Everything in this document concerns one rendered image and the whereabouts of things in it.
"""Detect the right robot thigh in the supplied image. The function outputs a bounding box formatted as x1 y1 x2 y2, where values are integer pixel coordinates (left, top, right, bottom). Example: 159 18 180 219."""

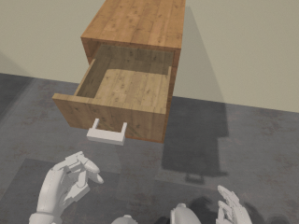
170 206 201 224

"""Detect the left robot forearm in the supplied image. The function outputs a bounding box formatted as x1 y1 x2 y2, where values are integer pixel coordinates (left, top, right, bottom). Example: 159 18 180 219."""
29 212 63 224

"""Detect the robot left hand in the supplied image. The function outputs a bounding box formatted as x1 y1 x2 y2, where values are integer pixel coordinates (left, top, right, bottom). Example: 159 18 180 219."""
36 151 104 217

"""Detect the robot right hand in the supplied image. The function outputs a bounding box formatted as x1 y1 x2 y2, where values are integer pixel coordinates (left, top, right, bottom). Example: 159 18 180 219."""
216 185 252 224

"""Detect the cabinet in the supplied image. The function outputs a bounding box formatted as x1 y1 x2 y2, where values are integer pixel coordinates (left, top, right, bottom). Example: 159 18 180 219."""
80 0 186 144

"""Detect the drawer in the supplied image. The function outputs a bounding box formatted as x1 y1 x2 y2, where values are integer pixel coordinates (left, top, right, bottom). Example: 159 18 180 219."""
51 44 174 141

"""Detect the robot right shin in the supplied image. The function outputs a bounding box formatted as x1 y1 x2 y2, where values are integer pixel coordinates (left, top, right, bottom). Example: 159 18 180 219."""
176 203 186 208

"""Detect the handle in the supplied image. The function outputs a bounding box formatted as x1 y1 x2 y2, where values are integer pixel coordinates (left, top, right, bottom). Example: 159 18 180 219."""
86 119 127 146

